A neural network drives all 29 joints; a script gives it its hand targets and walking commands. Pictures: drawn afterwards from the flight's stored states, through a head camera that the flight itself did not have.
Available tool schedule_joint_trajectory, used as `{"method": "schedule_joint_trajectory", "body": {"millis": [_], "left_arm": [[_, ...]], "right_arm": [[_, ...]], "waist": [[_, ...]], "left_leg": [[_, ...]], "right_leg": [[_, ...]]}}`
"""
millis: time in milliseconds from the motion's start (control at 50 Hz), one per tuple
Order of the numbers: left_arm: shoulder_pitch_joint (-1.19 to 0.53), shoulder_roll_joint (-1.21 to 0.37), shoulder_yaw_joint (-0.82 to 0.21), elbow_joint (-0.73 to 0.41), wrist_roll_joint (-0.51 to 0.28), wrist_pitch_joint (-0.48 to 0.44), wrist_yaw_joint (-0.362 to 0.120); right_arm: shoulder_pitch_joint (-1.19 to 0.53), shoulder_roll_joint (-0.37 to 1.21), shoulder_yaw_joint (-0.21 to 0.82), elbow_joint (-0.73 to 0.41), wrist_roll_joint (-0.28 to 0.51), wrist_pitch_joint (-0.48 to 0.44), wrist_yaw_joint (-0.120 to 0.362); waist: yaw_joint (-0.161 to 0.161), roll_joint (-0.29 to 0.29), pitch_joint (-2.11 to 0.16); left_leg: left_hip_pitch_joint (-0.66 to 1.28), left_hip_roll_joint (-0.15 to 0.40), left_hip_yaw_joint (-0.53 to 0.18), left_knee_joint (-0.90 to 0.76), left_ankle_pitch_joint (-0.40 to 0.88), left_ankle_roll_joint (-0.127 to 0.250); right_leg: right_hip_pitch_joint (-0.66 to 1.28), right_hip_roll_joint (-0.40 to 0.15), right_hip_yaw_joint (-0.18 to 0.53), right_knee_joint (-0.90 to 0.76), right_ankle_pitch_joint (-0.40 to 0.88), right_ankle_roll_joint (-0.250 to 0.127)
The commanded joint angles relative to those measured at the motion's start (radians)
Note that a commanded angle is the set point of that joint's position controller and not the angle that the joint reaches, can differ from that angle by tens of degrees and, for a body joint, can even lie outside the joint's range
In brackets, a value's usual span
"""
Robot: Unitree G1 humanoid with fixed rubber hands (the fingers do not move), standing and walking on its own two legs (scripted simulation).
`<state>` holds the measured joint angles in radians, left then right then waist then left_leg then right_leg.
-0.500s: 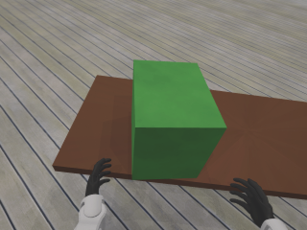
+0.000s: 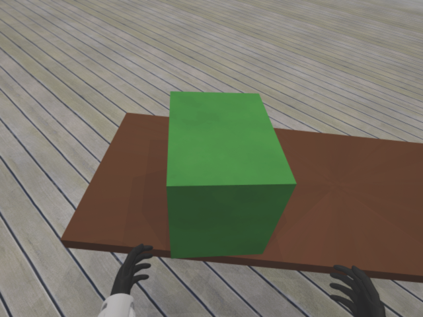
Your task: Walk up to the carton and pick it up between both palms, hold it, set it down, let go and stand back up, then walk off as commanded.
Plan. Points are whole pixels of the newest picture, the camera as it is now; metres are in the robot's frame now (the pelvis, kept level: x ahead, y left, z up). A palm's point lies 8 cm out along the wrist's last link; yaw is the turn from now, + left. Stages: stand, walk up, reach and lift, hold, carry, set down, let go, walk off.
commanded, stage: set down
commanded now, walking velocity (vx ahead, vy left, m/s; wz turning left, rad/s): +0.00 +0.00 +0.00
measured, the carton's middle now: (216, 173) +0.44 +0.05 +0.02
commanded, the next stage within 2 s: let go in 0.80 s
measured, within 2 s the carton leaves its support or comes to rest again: neither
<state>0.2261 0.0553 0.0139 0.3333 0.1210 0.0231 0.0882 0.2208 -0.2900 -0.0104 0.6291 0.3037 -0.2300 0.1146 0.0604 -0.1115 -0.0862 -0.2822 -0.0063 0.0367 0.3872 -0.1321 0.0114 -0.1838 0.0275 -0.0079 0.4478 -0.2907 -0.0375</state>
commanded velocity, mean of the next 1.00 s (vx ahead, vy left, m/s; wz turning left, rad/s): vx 0.00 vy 0.00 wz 0.00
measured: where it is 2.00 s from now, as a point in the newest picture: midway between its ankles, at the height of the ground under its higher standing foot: outside the picture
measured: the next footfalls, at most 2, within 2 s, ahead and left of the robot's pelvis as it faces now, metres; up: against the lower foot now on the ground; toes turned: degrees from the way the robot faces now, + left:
none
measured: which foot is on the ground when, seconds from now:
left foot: down 0.00-1.00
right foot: down 0.00-1.00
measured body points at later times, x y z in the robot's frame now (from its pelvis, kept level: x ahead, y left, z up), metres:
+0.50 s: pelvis +0.00 +0.00 +0.00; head -0.01 +0.04 +0.45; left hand +0.17 +0.21 -0.08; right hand +0.19 -0.24 -0.05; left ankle +0.04 +0.12 -0.74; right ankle -0.04 -0.09 -0.74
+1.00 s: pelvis +0.01 +0.00 +0.00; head +0.01 +0.03 +0.45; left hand +0.16 +0.21 -0.10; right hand +0.18 -0.23 -0.07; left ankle +0.04 +0.12 -0.74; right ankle -0.04 -0.09 -0.74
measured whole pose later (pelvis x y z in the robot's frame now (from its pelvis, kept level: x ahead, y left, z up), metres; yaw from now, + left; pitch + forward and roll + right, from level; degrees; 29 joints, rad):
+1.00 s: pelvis +0.01 +0.00 +0.00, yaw +0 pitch +2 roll +1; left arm 0.23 0.14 0.01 0.49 0.12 0.09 0.04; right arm 0.22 -0.19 -0.01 0.65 0.06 -0.16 0.04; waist 0.06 -0.11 -0.02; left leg -0.28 -0.01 0.04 0.39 -0.14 0.01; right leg -0.18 0.03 -0.01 0.45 -0.30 -0.04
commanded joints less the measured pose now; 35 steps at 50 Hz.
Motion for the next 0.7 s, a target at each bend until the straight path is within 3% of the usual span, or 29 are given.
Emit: {"method": "schedule_joint_trajectory", "body": {"millis": [0,80,100,120,140,160,180,220,260,300,320,360,380,420,460,480,520,540,560,620,660,680], "left_arm": [[-0.069,0.170,0.058,-0.112,-0.094,-0.036,0.003],[-0.086,0.179,0.043,-0.056,-0.110,-0.005,-0.006],[-0.094,0.177,0.031,-0.014,-0.096,0.013,-0.014],[-0.109,0.185,0.031,-0.076,-0.111,0.008,-0.005],[-0.102,0.194,0.032,-0.078,-0.125,0.009,-0.011],[-0.109,0.180,0.005,-0.058,-0.132,0.010,-0.009],[-0.116,0.186,0.010,-0.139,-0.138,-0.002,0.006],[-0.118,0.190,0.004,-0.068,-0.132,0.008,-0.001],[-0.135,0.199,0.012,-0.086,-0.128,0.010,-0.001],[-0.111,0.219,0.021,-0.039,-0.127,0.015,-0.009],[-0.100,0.208,0.020,-0.049,-0.129,0.013,-0.011],[-0.126,0.213,0.020,-0.055,-0.131,0.010,-0.006],[-0.127,0.213,0.014,-0.005,-0.125,0.025,-0.018],[-0.136,0.230,0.013,0.012,-0.124,0.038,-0.031],[-0.134,0.238,0.023,0.006,-0.108,0.041,-0.032],[-0.149,0.245,0.021,0.064,-0.109,0.054,-0.047],[-0.167,0.251,0.008,-0.021,-0.124,0.031,-0.036],[-0.172,0.256,0.030,0.012,-0.115,0.028,-0.037],[-0.168,0.251,0.012,-0.033,-0.117,0.021,-0.032],[-0.148,0.256,0.014,0.019,-0.117,0.025,-0.035],[-0.151,0.250,0.007,0.034,-0.113,0.033,-0.042],[-0.162,0.256,0.010,0.016,-0.113,0.028,-0.036]], "right_arm": [[-0.048,-0.121,0.088,-0.202,-0.085,-0.019,-0.011],[-0.063,-0.097,0.073,-0.189,-0.110,0.016,-0.015],[-0.047,-0.099,0.057,-0.135,-0.130,0.035,-0.014],[-0.074,-0.109,0.041,-0.185,-0.125,0.037,-0.010],[-0.083,-0.095,0.040,-0.210,-0.129,0.035,-0.014],[-0.075,-0.096,0.029,-0.171,-0.143,0.043,-0.012],[-0.095,-0.111,0.023,-0.239,-0.133,0.031,-0.004],[-0.091,-0.088,0.021,-0.190,-0.155,0.039,-0.009],[-0.107,-0.086,0.018,-0.189,-0.151,0.035,-0.012],[-0.081,-0.070,0.013,-0.129,-0.176,0.040,-0.026],[-0.083,-0.078,0.016,-0.162,-0.178,0.034,-0.026],[-0.099,-0.070,0.009,-0.162,-0.177,0.033,-0.027],[-0.094,-0.070,0.004,-0.110,-0.191,0.046,-0.033],[-0.099,-0.052,0.006,-0.110,-0.216,0.054,-0.043],[-0.093,-0.038,0.008,-0.103,-0.222,0.055,-0.049],[-0.106,-0.016,0.008,-0.057,-0.245,0.065,-0.059],[-0.115,-0.029,-0.007,-0.109,-0.248,0.051,-0.061],[-0.113,-0.016,0.002,-0.079,-0.256,0.048,-0.063],[-0.120,-0.018,-0.002,-0.087,-0.245,0.039,-0.063],[-0.116,-0.015,-0.013,-0.050,-0.265,0.030,-0.070],[-0.114,-0.005,-0.014,-0.023,-0.278,0.034,-0.077],[-0.111,-0.008,-0.011,-0.021,-0.271,0.029,-0.076]], "waist": [[0.010,0.036,0.110],[0.003,0.031,0.121],[-0.025,0.056,0.155],[-0.016,0.066,0.125],[0.003,0.049,0.106],[-0.030,0.056,0.134],[-0.002,0.063,0.084],[-0.016,0.049,0.099],[-0.006,0.064,0.090],[-0.021,0.068,0.116],[-0.013,0.054,0.100],[-0.023,0.064,0.089],[-0.040,0.069,0.119],[-0.035,0.051,0.140],[-0.029,0.077,0.136],[-0.041,0.062,0.167],[-0.042,0.071,0.104],[-0.024,0.077,0.110],[-0.039,0.088,0.078],[-0.030,0.107,0.081],[-0.056,0.085,0.105],[-0.046,0.111,0.078]], "left_leg": [[0.354,0.015,0.008,-0.056,0.072,-0.012],[0.352,0.017,0.015,-0.066,0.032,-0.007],[0.347,0.012,0.017,-0.064,0.000,-0.010],[0.347,0.017,0.014,-0.062,0.004,-0.015],[0.340,0.017,0.017,-0.061,0.010,-0.010],[0.342,0.013,0.016,-0.061,-0.005,-0.014],[0.352,0.021,0.010,-0.056,0.031,-0.014],[0.352,0.024,0.014,-0.054,0.015,-0.009],[0.344,0.021,0.019,-0.050,0.001,-0.009],[0.331,0.011,0.025,-0.036,0.018,-0.010],[0.345,0.014,0.028,-0.042,0.038,-0.009],[0.350,0.016,0.020,-0.047,0.009,-0.009],[0.354,0.018,0.023,-0.039,0.004,-0.012],[0.346,0.012,0.028,-0.039,-0.024,-0.002],[0.345,0.011,0.033,-0.036,-0.009,-0.005],[0.334,0.004,0.038,-0.030,-0.043,0.003],[0.362,0.014,0.027,-0.029,-0.011,-0.005],[0.355,0.013,0.037,-0.025,-0.009,-0.002],[0.373,0.016,0.027,-0.024,0.019,-0.010],[0.369,0.018,0.035,-0.019,0.020,-0.012],[0.374,0.017,0.028,-0.024,-0.004,-0.008],[0.378,0.020,0.028,-0.017,-0.001,-0.011]], "right_leg": [[-0.181,-0.067,0.100,-0.193,0.139,0.008],[-0.203,-0.068,0.103,-0.212,0.047,-0.001],[-0.214,-0.076,0.111,-0.227,0.002,-0.005],[-0.226,-0.070,0.100,-0.216,-0.025,-0.007],[-0.217,-0.069,0.096,-0.212,-0.001,-0.006],[-0.229,-0.069,0.095,-0.218,-0.026,-0.008],[-0.226,-0.059,0.087,-0.203,-0.011,-0.011],[-0.231,-0.061,0.083,-0.209,-0.006,-0.016],[-0.223,-0.062,0.089,-0.205,-0.023,-0.017],[-0.210,-0.077,0.101,-0.202,0.026,-0.011],[-0.200,-0.069,0.087,-0.198,0.043,-0.007],[-0.211,-0.065,0.079,-0.200,0.011,-0.004],[-0.226,-0.070,0.087,-0.206,0.011,-0.007],[-0.245,-0.078,0.097,-0.222,-0.045,-0.002],[-0.234,-0.076,0.091,-0.213,-0.011,-0.004],[-0.237,-0.082,0.100,-0.219,-0.041,-0.003],[-0.234,-0.075,0.075,-0.203,0.002,0.001],[-0.229,-0.076,0.081,-0.200,0.012,0.000],[-0.217,-0.067,0.066,-0.194,0.042,-0.007],[-0.206,-0.068,0.057,-0.187,0.055,-0.008],[-0.227,-0.070,0.061,-0.202,0.034,-0.003],[-0.229,-0.068,0.058,-0.194,0.031,-0.007]]}}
